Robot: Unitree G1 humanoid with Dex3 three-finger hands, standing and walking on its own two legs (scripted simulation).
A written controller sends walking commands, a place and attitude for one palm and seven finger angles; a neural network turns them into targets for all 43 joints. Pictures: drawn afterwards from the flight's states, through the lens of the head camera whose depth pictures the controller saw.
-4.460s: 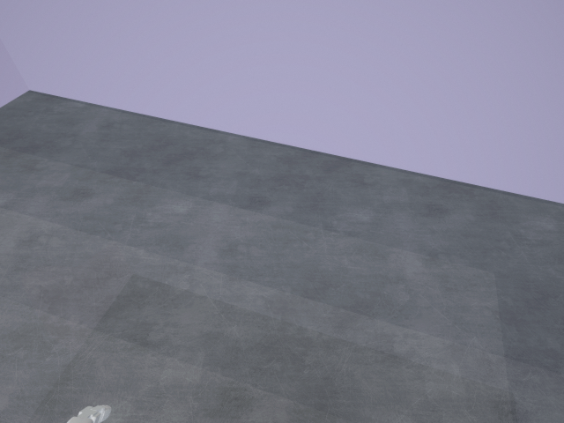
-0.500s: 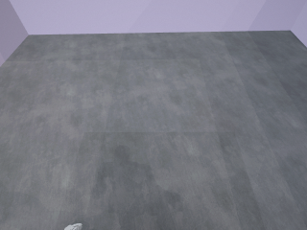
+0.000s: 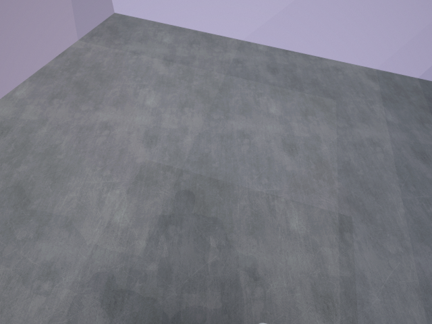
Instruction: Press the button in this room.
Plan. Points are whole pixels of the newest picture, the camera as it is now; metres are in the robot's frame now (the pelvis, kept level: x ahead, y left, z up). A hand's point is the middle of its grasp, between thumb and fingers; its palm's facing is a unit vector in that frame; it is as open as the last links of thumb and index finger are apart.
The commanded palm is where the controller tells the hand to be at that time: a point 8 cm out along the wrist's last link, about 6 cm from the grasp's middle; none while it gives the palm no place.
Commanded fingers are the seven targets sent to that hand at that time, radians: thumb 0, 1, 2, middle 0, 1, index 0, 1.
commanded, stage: turn or walk to find it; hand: left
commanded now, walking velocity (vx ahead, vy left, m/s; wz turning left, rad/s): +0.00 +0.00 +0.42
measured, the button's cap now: out of the picture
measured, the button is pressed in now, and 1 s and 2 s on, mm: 0 0 0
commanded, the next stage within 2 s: none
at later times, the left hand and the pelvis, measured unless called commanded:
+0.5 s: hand out of the picture +0.01 +0.17 -0.14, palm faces +0.23 -0.94 -0.26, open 7.4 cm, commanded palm none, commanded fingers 0.00 0.90 0.90 -0.20 -0.30 -0.20 -0.30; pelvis -0.03 -0.03 +0.01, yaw +13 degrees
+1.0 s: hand out of the picture -0.12 +0.25 -0.16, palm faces +0.45 -0.86 -0.23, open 7.4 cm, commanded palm none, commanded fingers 0.00 0.90 0.90 -0.20 -0.30 -0.20 -0.30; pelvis -0.08 +0.02 +0.02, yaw +25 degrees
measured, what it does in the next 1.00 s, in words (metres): steps on the spot, turning left: right foot, then left foot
